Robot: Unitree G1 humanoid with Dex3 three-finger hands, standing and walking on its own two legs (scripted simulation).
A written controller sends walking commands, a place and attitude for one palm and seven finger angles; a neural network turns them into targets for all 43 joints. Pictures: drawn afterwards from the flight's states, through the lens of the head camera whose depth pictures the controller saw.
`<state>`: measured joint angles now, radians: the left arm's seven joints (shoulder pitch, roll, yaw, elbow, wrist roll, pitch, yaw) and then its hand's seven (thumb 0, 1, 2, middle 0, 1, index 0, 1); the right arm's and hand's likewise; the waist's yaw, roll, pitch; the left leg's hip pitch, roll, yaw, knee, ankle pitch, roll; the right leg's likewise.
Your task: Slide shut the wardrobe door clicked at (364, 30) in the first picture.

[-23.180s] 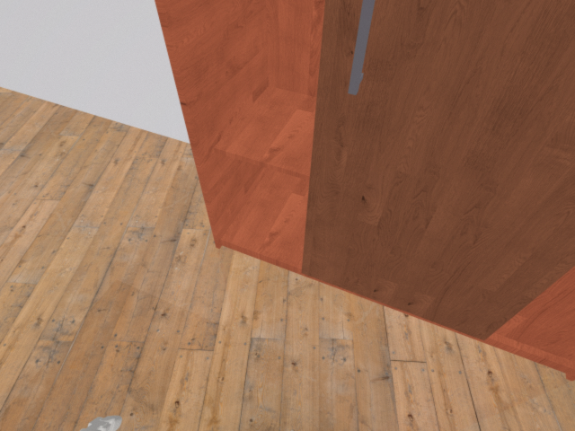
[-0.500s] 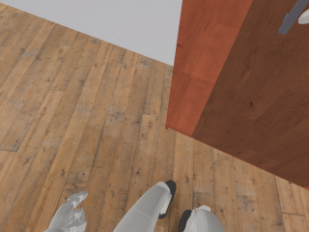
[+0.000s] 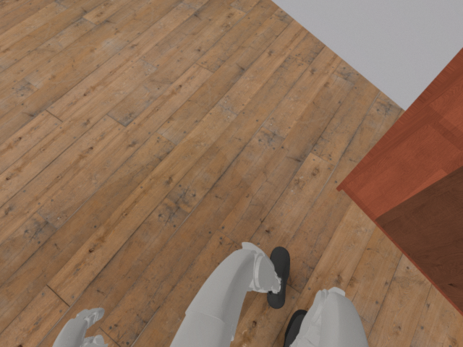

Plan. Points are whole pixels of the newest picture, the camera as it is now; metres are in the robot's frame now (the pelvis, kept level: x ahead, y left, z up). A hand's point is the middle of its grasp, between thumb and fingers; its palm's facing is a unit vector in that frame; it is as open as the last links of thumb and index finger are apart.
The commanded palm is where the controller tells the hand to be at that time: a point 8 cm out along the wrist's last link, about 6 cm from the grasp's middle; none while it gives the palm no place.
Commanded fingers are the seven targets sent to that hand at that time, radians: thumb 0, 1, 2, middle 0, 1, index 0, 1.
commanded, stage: slip the hand off the handle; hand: right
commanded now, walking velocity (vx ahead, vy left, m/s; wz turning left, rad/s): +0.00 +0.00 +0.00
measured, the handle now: out of the picture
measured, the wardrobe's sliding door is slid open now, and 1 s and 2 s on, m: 0.16 0.16 0.16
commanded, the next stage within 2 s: relax the arm and regain balance in 0.50 s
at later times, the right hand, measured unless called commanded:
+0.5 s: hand out of the picture +0.47 -0.36 +0.38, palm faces +0.37 +0.91 -0.18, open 16.8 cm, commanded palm +0.37 -0.38 +0.37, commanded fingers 0.00 0.55 -0.20 0.25 1.15 0.25 1.15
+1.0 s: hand out of the picture +0.30 -0.28 -0.03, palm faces +0.45 +0.88 -0.15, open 16.3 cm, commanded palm none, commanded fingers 0.00 0.50 -0.30 0.15 0.30 0.15 0.30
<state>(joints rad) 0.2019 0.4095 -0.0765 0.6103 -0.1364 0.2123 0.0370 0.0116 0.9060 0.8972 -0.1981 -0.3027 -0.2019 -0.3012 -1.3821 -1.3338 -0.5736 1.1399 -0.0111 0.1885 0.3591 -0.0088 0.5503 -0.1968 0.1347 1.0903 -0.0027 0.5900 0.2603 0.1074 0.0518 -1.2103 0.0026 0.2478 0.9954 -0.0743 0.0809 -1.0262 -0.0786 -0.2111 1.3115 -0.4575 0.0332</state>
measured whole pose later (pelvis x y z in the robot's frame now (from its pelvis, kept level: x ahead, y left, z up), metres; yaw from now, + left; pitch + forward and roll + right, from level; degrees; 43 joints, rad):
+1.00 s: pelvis +0.24 -0.09 +0.12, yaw -14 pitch +3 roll +0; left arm 0.33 0.15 0.03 0.93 0.04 0.01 0.09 0.01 0.94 0.90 -0.20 -0.30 -0.21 -0.30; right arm 0.22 -0.06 -0.15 0.83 0.02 0.05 -0.05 0.19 0.52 -0.29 0.16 0.34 0.15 0.33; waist -0.01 -0.01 0.01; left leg -0.41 0.09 0.42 0.73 -0.38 0.13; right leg -0.19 0.09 0.07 0.69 -0.53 -0.06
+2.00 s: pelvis +0.20 -0.13 +0.15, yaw -14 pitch -2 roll -1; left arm 0.36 0.11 0.01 1.08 0.04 -0.01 0.04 0.01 0.91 0.90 -0.20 -0.30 -0.20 -0.30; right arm 0.16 -0.12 -0.11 0.96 0.01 0.01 -0.02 0.17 0.49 -0.29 0.15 0.30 0.15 0.30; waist -0.01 0.01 -0.03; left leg -0.28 0.13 0.36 0.53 -0.21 0.07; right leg -0.15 0.07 -0.03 0.50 -0.32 -0.06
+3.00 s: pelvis +0.14 -0.13 +0.14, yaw -23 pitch +1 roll +1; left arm 0.16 0.13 -0.03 0.63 0.00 -0.13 0.06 0.02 0.90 0.90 -0.20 -0.30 -0.21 -0.30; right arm 0.37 -0.40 -0.43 -0.56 0.01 -0.16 -0.16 0.02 -0.89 -0.90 0.21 0.31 0.21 0.31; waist -0.08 0.03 0.04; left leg -0.35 -0.03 -0.05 0.58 -0.24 -0.01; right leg -0.38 0.00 0.01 0.62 -0.26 -0.01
